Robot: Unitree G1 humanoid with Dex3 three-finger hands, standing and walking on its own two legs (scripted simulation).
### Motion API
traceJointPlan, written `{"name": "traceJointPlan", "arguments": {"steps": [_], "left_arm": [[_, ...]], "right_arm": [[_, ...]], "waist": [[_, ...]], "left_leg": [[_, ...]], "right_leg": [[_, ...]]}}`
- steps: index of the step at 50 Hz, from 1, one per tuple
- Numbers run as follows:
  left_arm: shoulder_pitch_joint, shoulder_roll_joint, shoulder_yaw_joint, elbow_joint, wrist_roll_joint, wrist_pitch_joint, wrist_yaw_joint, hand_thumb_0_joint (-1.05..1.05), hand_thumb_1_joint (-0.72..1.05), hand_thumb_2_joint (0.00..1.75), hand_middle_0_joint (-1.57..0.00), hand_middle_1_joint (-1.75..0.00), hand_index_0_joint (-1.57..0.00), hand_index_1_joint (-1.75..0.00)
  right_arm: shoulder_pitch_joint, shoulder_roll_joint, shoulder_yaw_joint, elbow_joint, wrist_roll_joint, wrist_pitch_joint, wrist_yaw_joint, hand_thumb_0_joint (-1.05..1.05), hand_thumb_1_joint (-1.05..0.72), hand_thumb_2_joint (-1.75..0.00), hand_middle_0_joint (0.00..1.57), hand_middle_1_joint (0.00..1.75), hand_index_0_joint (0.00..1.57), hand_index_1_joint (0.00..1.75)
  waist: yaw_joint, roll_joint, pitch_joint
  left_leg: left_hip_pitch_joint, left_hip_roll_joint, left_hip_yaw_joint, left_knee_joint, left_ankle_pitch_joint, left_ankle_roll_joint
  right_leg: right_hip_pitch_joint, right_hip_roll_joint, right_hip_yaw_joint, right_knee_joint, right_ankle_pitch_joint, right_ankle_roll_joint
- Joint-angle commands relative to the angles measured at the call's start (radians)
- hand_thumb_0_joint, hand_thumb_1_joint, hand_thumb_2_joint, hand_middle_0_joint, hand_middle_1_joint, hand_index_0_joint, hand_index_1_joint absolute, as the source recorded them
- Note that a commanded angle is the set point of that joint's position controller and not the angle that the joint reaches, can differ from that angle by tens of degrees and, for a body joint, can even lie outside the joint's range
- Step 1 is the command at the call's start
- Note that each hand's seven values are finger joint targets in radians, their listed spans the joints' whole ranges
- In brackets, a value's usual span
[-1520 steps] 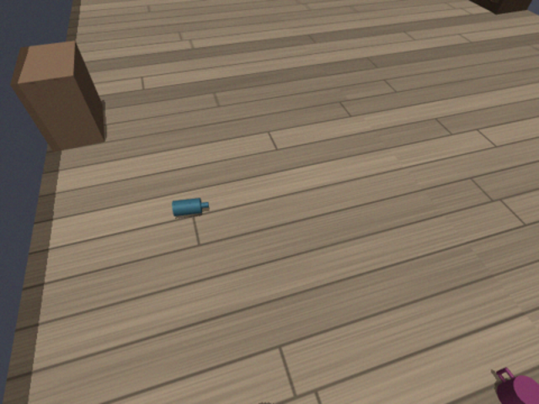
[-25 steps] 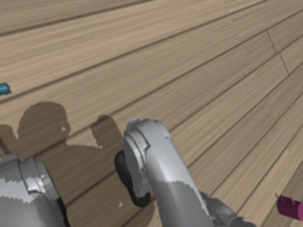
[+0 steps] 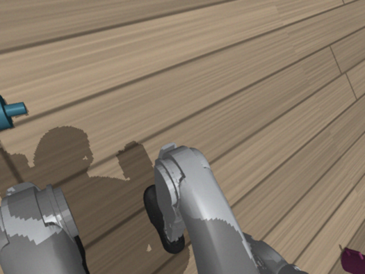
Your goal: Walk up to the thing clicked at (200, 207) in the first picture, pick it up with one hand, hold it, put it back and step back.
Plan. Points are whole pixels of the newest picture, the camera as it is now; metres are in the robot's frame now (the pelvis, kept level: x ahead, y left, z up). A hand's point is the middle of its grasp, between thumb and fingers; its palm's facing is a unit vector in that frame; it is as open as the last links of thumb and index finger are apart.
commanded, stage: withdraw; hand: left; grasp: from above
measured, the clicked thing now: out of the picture +0.46 +0.28 -0.27
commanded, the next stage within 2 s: home in 0.64 s
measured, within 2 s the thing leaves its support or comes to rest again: neither
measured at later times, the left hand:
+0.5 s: hand out of the picture +0.42 +0.31 -0.06, palm faces -0.48 -0.12 -0.87, open 14.0 cm
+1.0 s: hand out of the picture +0.46 +0.31 -0.15, palm faces -0.33 -0.18 -0.93, open 12.3 cm
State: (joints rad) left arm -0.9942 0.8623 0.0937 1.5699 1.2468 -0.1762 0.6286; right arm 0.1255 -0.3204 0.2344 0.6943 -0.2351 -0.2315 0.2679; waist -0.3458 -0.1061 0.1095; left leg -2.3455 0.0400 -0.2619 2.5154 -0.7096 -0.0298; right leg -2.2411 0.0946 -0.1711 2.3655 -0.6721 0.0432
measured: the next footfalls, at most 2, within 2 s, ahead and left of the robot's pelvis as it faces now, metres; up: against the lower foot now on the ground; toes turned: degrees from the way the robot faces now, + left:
none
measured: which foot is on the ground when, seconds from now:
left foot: down 0.00-1.00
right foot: down 0.00-1.00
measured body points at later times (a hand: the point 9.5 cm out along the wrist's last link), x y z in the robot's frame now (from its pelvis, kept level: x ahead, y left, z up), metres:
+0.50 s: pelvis -0.01 -0.01 +0.07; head +0.19 +0.07 +0.46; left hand +0.44 +0.32 -0.01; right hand +0.11 -0.27 -0.05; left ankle +0.06 +0.13 -0.28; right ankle +0.11 -0.11 -0.28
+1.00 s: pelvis +0.00 +0.00 +0.02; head +0.24 +0.09 +0.39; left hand +0.47 +0.32 -0.10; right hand +0.04 -0.26 -0.08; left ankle +0.06 +0.14 -0.28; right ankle +0.11 -0.11 -0.28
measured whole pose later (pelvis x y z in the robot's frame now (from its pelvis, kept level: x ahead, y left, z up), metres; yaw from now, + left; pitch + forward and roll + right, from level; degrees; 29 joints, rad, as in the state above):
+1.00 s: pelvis +0.00 +0.00 +0.02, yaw +6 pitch +35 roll -8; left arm -0.99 0.71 0.09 1.38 1.14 -0.11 0.43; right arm 0.23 -0.25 0.11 0.72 -0.16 -0.07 0.14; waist -0.29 -0.01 -0.02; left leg -2.36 0.02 -0.15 2.40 -0.65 -0.02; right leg -2.27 0.05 -0.09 2.33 -0.67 0.03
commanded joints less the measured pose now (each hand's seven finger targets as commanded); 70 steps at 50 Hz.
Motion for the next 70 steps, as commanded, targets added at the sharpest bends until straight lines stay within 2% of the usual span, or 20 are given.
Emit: {"name": "traceJointPlan", "arguments": {"steps": [1, 5, 10, 14, 18, 20, 27, 32, 36, 38, 40, 42, 47, 52, 54, 56, 59, 63, 65, 70], "left_arm": [[-0.268, 0.179, 0.033, -0.256, -0.038, 0.079, 0.038, 0.0, -0.5, 0.97, -0.06, -0.99, -0.08, -0.98], [-0.27, 0.117, -0.005, -0.352, -0.081, 0.156, -0.046, 0.0, -0.51, 0.98, -0.07, -0.99, -0.07, -0.98], [-0.227, 0.048, -0.055, -0.427, -0.146, 0.208, -0.219, 0.0, -0.54, 1.01, -0.07, -0.98, -0.07, -0.99], [-0.228, -0.077, -0.145, -0.439, -0.161, 0.194, -0.365, 0.0, -0.52, 1.0, -0.08, -0.98, -0.07, -0.99], [-0.219, -0.113, -0.174, -0.428, -0.169, 0.151, -0.449, 0.0, -0.49, 1.0, -0.08, -0.98, -0.08, -0.99], [-0.249, -0.071, -0.162, -0.441, -0.162, 0.123, -0.46, 0.0, -0.5, 1.01, -0.08, -0.98, -0.08, -0.99], [-0.317, -0.01, -0.135, -0.333, -0.086, 0.035, -0.374, 0.0, -0.48, 0.99, -0.09, -0.98, -0.09, -0.98], [-0.411, -0.01, -0.14, -0.198, -0.03, 0.002, -0.269, 0.0, -0.49, 0.98, -0.08, -0.99, -0.09, -0.98], [-0.451, 0.073, -0.099, -0.103, 0.008, -0.01, -0.191, 0.0, -0.49, 0.98, -0.07, -1.0, -0.09, -0.99], [-0.484, 0.141, -0.052, -0.141, 0.02, -0.012, -0.156, 0.0, -0.34, 0.98, -0.23, -0.84, -0.24, -0.83], [-0.482, 0.139, -0.037, -0.188, 0.013, -0.005, -0.135, 0.0, -0.36, 0.94, -0.19, -0.85, -0.16, -0.88], [-0.423, 0.151, -0.001, -0.241, -0.002, 0.014, -0.119, 0.0, -0.23, 0.97, -0.26, -0.72, -0.23, -0.74], [-0.342, 0.118, 0.022, -0.35, -0.118, 0.079, -0.15, 0.0, 0.08, 0.96, -0.25, -0.61, -0.23, -0.63], [-0.209, 0.036, 0.029, -0.508, -0.305, 0.142, -0.254, 0.0, 0.4, 0.96, -0.23, -0.51, -0.22, -0.52], [-0.113, -0.044, 0.004, -0.564, -0.378, 0.17, -0.315, 0.0, 0.54, 0.94, -0.22, -0.45, -0.21, -0.46], [-0.045, -0.05, 0.014, -0.718, -0.453, 0.189, -0.371, 0.0, 0.7, 0.96, -0.22, -0.41, -0.22, -0.41], [0.119, -0.142, -0.008, -0.808, -0.556, 0.213, -0.452, 0.0, 0.88, 0.95, -0.21, -0.34, -0.21, -0.35], [0.254, -0.189, 0.0, -1.016, -0.679, 0.227, -0.513, 0.0, 0.9, 0.9, -0.2, -0.3, -0.2, -0.3], [0.313, -0.256, -0.026, -1.06, -0.735, 0.238, -0.534, 0.0, 0.9, 0.9, -0.2, -0.3, -0.2, -0.3], [0.447, -0.304, -0.02, -1.195, -0.855, 0.264, -0.547, 0.0, 0.9, 0.9, -0.2, -0.3, -0.2, -0.3]], "right_arm": [[0.179, -0.281, -0.145, 0.011, 0.038, 0.018, 0.013, 0.0, -0.89, -0.9, 0.2, 0.3, 0.2, 0.3], [0.188, -0.27, -0.191, 0.018, 0.083, 0.052, 0.019, 0.0, -0.9, -0.9, 0.2, 0.3, 0.2, 0.3], [0.217, -0.235, -0.237, 0.011, 0.132, 0.121, -0.002, 0.0, -0.9, -0.9, 0.2, 0.3, 0.2, 0.3], [0.238, -0.223, -0.266, 0.0, 0.158, 0.173, -0.043, 0.0, -0.9, -0.9, 0.2, 0.3, 0.2, 0.3], [0.239, -0.209, -0.262, -0.032, 0.165, 0.206, -0.094, 0.0, -0.89, -0.9, 0.2, 0.3, 0.2, 0.3], [0.233, -0.195, -0.256, -0.043, 0.163, 0.215, -0.12, 0.0, -0.89, -0.9, 0.2, 0.3, 0.2, 0.3], [0.218, -0.174, -0.215, -0.028, 0.145, 0.214, -0.175, 0.0, -0.89, -0.9, 0.2, 0.3, 0.2, 0.3], [0.23, -0.189, -0.189, -0.008, 0.119, 0.193, -0.181, 0.0, -0.89, -0.89, 0.2, 0.3, 0.2, 0.3], [0.24, -0.211, -0.174, -0.001, 0.091, 0.169, -0.18, 0.0, -0.89, -0.89, 0.2, 0.3, 0.2, 0.3], [0.245, -0.225, -0.169, -0.004, 0.079, 0.155, -0.177, 0.0, -0.88, -0.89, 0.2, 0.3, 0.2, 0.3], [0.248, -0.226, -0.175, -0.007, 0.072, 0.147, -0.172, 0.0, -0.89, -0.89, 0.2, 0.3, 0.2, 0.3], [0.249, -0.233, -0.184, -0.019, 0.071, 0.141, -0.166, 0.0, -0.88, -0.89, 0.2, 0.3, 0.2, 0.3], [0.281, -0.226, -0.219, -0.011, 0.086, 0.143, -0.138, 0.0, -0.89, -0.9, 0.2, 0.3, 0.2, 0.3], [0.312, -0.192, -0.258, 0.006, 0.131, 0.165, -0.124, 0.0, -0.89, -0.9, 0.2, 0.3, 0.2, 0.3], [0.312, -0.181, -0.277, 0.003, 0.156, 0.176, -0.124, 0.0, -0.89, -0.9, 0.2, 0.3, 0.2, 0.3], [0.291, -0.18, -0.301, -0.025, 0.183, 0.192, -0.13, 0.0, -0.9, -0.9, 0.2, 0.3, 0.2, 0.3], [0.243, -0.155, -0.304, -0.058, 0.207, 0.209, -0.144, 0.0, -0.9, -0.9, 0.2, 0.3, 0.2, 0.3], [0.186, -0.125, -0.309, -0.116, 0.228, 0.214, -0.168, 0.0, -0.9, -0.9, 0.2, 0.3, 0.2, 0.3], [0.156, -0.117, -0.313, -0.13, 0.237, 0.212, -0.184, 0.0, -0.9, -0.9, 0.2, 0.3, 0.2, 0.3], [0.09, -0.113, -0.314, -0.173, 0.251, 0.192, -0.226, 0.0, -0.9, -0.9, 0.2, 0.3, 0.2, 0.3]], "waist": [[0.036, 0.64, -0.826], [0.066, 0.585, -0.866], [0.101, 0.445, -0.89], [0.076, 0.348, -0.795], [0.075, 0.219, -0.701], [0.091, 0.204, -0.708], [0.096, 0.252, -0.729], [0.049, 0.328, -0.722], [0.033, 0.374, -0.727], [0.047, 0.444, -0.793], [0.045, 0.495, -0.846], [0.067, 0.545, -0.918], [0.096, 0.561, -0.999], [0.153, 0.481, -1.081], [0.161, 0.432, -1.052], [0.193, 0.401, -1.086], [0.192, 0.267, -0.95], [0.224, 0.208, -0.931], [0.223, 0.21, -0.87], [0.25, 0.26, -0.811]], "left_leg": [[0.591, 0.011, 0.146, -0.28, 0.284, 0.024], [0.557, 0.003, 0.164, -0.32, 0.254, 0.04], [0.528, -0.012, 0.183, -0.395, 0.194, 0.056], [0.522, -0.023, 0.173, -0.45, 0.142, 0.058], [0.482, -0.036, 0.187, -0.473, 0.112, 0.064], [0.476, -0.041, 0.208, -0.468, 0.12, 0.064], [0.473, -0.043, 0.22, -0.456, 0.115, 0.062], [0.494, -0.043, 0.208, -0.426, 0.108, 0.053], [0.503, -0.04, 0.2, -0.394, 0.093, 0.049], [0.553, -0.037, 0.199, -0.389, 0.122, 0.043], [0.596, -0.031, 0.2, -0.374, 0.151, 0.04], [0.641, -0.033, 0.207, -0.38, 0.197, 0.035], [0.669, -0.027, 0.212, -0.389, 0.249, 0.039], [0.666, -0.033, 0.234, -0.442, 0.274, 0.056], [0.686, -0.033, 0.23, -0.487, 0.278, 0.057], [0.719, -0.034, 0.224, -0.537, 0.268, 0.061], [0.649, -0.034, 0.215, -0.583, 0.234, 0.074], [0.705, -0.03, 0.215, -0.672, 0.209, 0.078], [0.761, -0.025, 0.204, -0.729, 0.178, 0.071], [0.936, -0.015, 0.172, -0.88, 0.115, 0.054]], "right_leg": [[0.362, 0.03, -0.075, -0.215, 0.337, -0.076], [0.345, 0.023, -0.045, -0.249, 0.308, -0.078], [0.434, 0.015, 0.014, -0.338, 0.219, -0.08], [0.396, 0.002, 0.026, -0.388, 0.164, -0.088], [0.404, -0.011, 0.036, -0.441, 0.118, -0.091], [0.448, -0.012, 0.057, -0.459, 0.102, -0.091], [0.419, -0.017, 0.071, -0.432, 0.092, -0.083], [0.334, -0.02, 0.046, -0.375, 0.096, -0.086], [0.31, -0.02, 0.034, -0.339, 0.079, -0.086], [0.308, -0.024, 0.017, -0.309, 0.114, -0.087], [0.306, -0.025, 0.007, -0.289, 0.149, -0.086], [0.321, -0.031, -0.007, -0.268, 0.202, -0.086], [0.363, -0.03, -0.008, -0.277, 0.259, -0.087], [0.518, -0.025, 0.029, -0.37, 0.289, -0.076], [0.539, -0.024, 0.037, -0.406, 0.293, -0.078], [0.578, -0.027, 0.054, -0.449, 0.281, -0.08], [0.62, -0.027, 0.069, -0.52, 0.271, -0.071], [0.72, -0.036, 0.091, -0.624, 0.237, -0.067], [0.708, -0.042, 0.095, -0.661, 0.201, -0.072], [0.727, -0.053, 0.1, -0.747, 0.138, -0.078]]}}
